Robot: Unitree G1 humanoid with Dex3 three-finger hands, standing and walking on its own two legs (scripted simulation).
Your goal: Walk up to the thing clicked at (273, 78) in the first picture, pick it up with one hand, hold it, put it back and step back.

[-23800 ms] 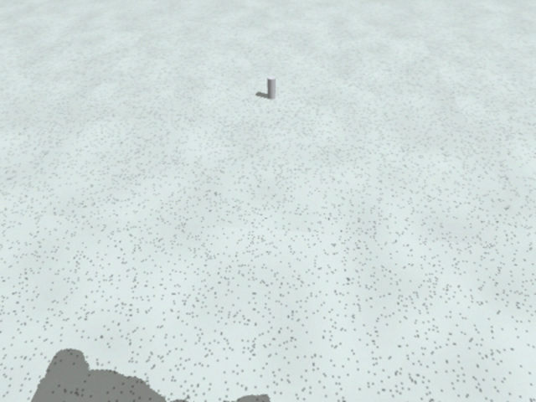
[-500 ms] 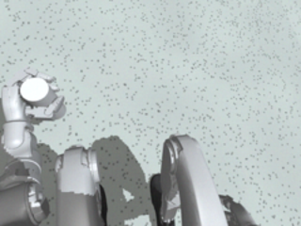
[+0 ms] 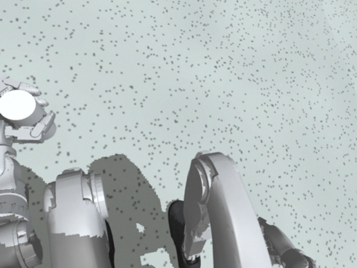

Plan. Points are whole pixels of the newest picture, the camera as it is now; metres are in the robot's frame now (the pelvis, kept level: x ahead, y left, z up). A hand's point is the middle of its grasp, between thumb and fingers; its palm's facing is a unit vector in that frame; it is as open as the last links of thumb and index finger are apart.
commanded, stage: lower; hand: left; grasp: from the side
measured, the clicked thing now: (32, 118) +0.44 +0.26 -0.12
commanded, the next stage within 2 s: loosen in 1.00 s
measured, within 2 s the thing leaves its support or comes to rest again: rests again in 1.14 s
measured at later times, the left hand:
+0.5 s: hand (42, 124) +0.44 +0.25 -0.16, palm faces +0.14 -0.99 +0.00, open 7.7 cm
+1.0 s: hand (47, 126) +0.44 +0.25 -0.19, palm faces +0.16 -0.99 +0.00, open 7.7 cm
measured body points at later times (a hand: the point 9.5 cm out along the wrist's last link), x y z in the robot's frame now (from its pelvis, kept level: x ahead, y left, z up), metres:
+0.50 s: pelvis -0.01 +0.01 -0.01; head +0.24 +0.14 +0.34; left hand +0.42 +0.31 -0.16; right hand +0.13 -0.26 -0.07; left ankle +0.08 +0.12 -0.27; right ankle +0.10 -0.11 -0.27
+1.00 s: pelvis -0.02 +0.01 -0.02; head +0.24 +0.17 +0.31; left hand +0.43 +0.30 -0.19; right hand +0.12 -0.25 -0.07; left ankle +0.08 +0.12 -0.27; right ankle +0.10 -0.11 -0.27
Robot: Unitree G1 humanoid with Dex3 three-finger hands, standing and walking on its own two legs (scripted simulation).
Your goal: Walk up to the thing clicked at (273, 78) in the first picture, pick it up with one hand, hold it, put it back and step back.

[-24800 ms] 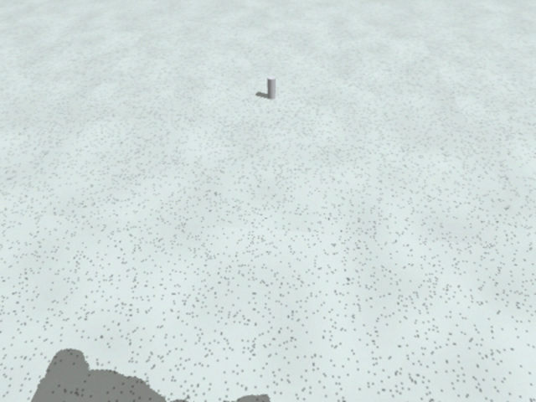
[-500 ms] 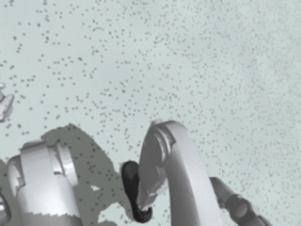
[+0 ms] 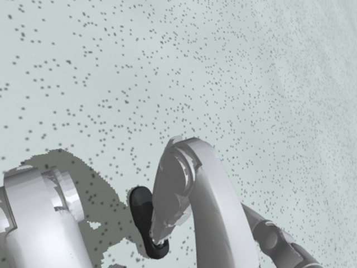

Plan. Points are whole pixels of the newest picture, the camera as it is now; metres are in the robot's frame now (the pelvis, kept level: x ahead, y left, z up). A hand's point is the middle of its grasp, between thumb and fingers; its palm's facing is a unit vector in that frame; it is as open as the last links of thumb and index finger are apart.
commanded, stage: loosen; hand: left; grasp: from the side
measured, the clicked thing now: out of the picture +0.43 +0.29 -0.20
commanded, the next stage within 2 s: lower in 0.16 s
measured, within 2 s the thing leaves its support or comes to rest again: rests again in 0.14 s
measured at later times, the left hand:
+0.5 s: hand out of the picture +0.43 +0.28 -0.18, palm faces +0.27 -0.96 +0.01, open 7.6 cm
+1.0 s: hand out of the picture +0.43 +0.29 -0.17, palm faces +0.28 -0.96 +0.02, open 14.1 cm
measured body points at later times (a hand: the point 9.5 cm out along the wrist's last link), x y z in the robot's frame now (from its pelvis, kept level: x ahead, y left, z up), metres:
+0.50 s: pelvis +0.00 +0.00 +0.00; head +0.23 +0.19 +0.33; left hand +0.41 +0.34 -0.18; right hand +0.17 -0.24 -0.03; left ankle +0.08 +0.12 -0.25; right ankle +0.13 -0.11 -0.25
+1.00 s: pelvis +0.00 +0.00 +0.00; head +0.23 +0.20 +0.33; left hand +0.41 +0.34 -0.17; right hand +0.17 -0.23 -0.03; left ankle +0.08 +0.12 -0.25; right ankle +0.13 -0.11 -0.25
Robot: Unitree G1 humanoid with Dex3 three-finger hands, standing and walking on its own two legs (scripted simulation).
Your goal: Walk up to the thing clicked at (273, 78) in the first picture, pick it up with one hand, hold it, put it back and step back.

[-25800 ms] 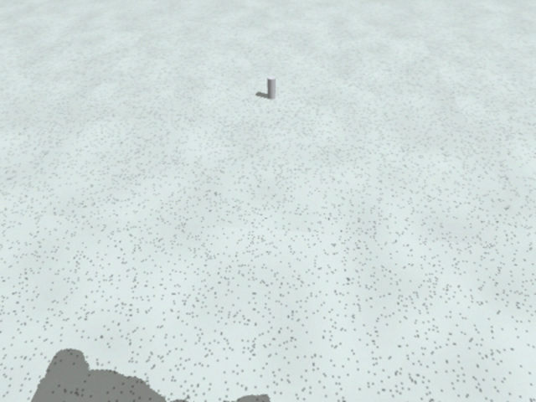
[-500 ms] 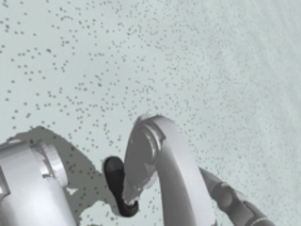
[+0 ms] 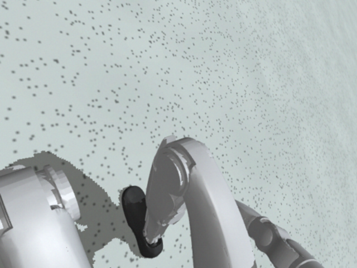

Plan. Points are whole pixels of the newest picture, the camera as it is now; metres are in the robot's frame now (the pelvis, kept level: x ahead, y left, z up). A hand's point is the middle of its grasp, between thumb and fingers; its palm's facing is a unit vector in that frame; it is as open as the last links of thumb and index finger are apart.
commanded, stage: withdraw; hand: left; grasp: from the side
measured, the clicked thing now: out of the picture +0.43 +0.29 -0.21
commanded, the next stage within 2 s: rise in 0.24 s
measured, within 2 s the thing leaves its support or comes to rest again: neither
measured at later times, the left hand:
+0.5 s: hand out of the picture +0.36 +0.37 -0.09, palm faces +0.28 -0.94 -0.17, open 16.7 cm
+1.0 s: hand out of the picture +0.25 +0.33 +0.10, palm faces +0.32 -0.84 -0.45, open 16.8 cm
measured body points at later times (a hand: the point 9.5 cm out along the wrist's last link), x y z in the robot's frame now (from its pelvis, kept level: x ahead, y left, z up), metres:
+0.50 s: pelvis +0.01 -0.01 +0.03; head +0.19 +0.15 +0.40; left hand +0.34 +0.42 -0.08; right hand +0.22 -0.23 -0.04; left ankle +0.08 +0.12 -0.26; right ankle +0.14 -0.11 -0.26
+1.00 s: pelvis +0.03 -0.02 +0.20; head +0.21 +0.05 +0.61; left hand +0.23 +0.37 +0.13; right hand +0.26 -0.22 +0.07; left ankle +0.08 +0.12 -0.26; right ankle +0.14 -0.11 -0.26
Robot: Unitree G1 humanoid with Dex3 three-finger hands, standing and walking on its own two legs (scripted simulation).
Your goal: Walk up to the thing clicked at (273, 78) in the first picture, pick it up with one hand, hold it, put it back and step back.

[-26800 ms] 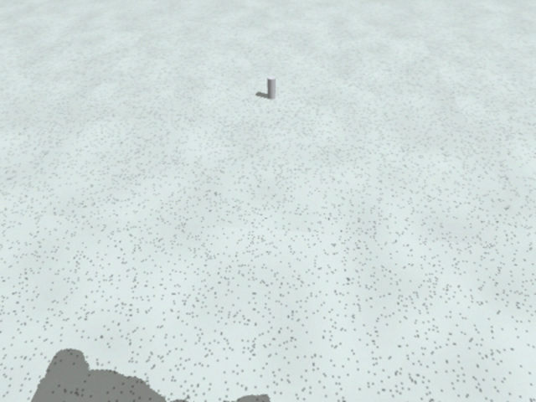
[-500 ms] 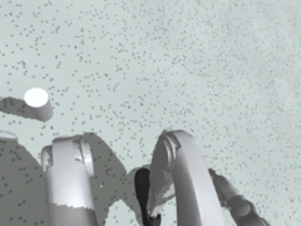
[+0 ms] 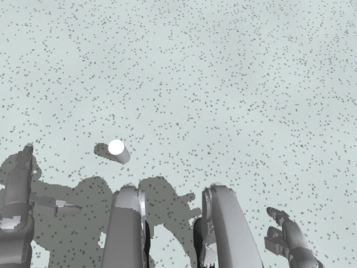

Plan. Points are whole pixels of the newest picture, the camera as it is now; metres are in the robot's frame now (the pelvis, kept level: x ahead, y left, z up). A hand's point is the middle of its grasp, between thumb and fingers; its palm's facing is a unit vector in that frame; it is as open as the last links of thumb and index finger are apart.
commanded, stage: home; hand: left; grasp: from the side
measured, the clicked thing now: (120, 152) +0.46 +0.21 -0.41
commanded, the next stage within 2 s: none
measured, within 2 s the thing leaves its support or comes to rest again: neither
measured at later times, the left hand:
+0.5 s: hand (12, 210) +0.25 +0.23 +0.12, palm faces +0.16 -0.92 -0.35, open 17.2 cm
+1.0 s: hand out of the picture +0.23 +0.20 +0.17, palm faces +0.17 -0.94 -0.29, open 17.4 cm
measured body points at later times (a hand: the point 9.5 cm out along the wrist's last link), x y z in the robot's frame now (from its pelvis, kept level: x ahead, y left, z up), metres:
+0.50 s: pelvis +0.06 +0.01 +0.20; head +0.12 +0.03 +0.65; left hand +0.24 +0.27 +0.14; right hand +0.23 -0.23 +0.12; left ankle +0.08 +0.12 -0.45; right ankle +0.08 -0.11 -0.45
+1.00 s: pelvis +0.08 +0.01 +0.23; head +0.10 +0.01 +0.68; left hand +0.22 +0.25 +0.20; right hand +0.27 -0.22 +0.17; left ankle +0.08 +0.12 -0.45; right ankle +0.08 -0.11 -0.45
